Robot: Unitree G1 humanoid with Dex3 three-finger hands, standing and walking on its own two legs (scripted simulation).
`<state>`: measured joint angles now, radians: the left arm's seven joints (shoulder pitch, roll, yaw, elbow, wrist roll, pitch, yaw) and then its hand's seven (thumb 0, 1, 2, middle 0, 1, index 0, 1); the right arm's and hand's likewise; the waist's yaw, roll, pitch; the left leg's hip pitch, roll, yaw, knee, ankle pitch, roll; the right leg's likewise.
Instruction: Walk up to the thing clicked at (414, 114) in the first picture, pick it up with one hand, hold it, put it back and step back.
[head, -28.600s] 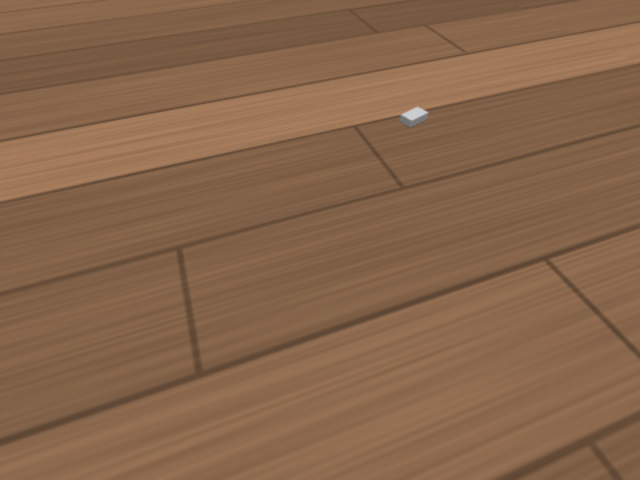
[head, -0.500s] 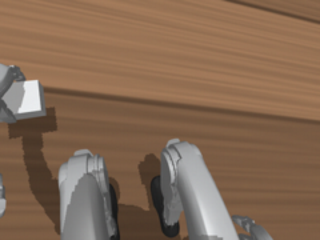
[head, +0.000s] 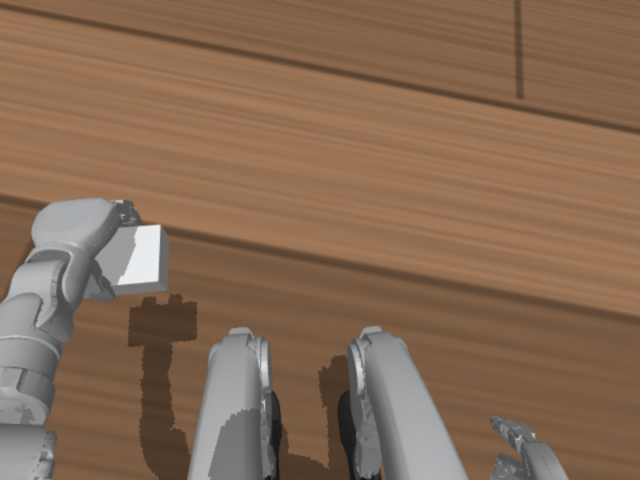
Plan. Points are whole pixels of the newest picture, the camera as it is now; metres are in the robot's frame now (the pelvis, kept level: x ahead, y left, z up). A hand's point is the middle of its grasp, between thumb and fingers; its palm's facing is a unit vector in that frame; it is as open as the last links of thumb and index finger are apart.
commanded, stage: lift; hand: left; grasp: from above
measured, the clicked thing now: (111, 262) +0.41 +0.30 -0.14
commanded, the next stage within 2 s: hold in 0.90 s
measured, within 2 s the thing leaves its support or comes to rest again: neither
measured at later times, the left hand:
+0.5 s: hand (28, 228) +0.36 +0.27 +0.10, palm faces -0.44 -0.08 -0.90, open 10.9 cm
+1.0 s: hand out of the picture +0.38 +0.25 +0.18, palm faces -0.44 -0.10 -0.89, open 10.8 cm
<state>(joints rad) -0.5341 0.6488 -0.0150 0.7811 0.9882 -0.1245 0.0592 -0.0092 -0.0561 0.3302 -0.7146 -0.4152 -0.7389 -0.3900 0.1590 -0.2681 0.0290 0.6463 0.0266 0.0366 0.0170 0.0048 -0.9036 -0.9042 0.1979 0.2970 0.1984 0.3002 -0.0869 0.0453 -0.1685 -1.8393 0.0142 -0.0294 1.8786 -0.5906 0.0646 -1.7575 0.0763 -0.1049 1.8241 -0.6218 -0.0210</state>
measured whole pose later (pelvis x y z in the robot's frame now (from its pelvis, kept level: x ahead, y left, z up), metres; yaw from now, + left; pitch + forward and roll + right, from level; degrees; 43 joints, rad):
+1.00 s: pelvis +0.08 +0.01 +0.25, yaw +3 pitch +10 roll -2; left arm -0.33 0.39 -0.21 0.82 0.98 0.02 0.13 -0.01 -0.05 0.34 -0.68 -0.47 -0.70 -0.45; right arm 0.27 -0.25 -0.02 0.73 0.06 -0.01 -0.06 0.01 -0.90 -0.90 0.20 0.30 0.20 0.30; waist -0.05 0.05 -0.09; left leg -0.63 -0.01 0.03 0.80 -0.35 0.05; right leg -0.58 0.06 0.03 0.76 -0.36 -0.01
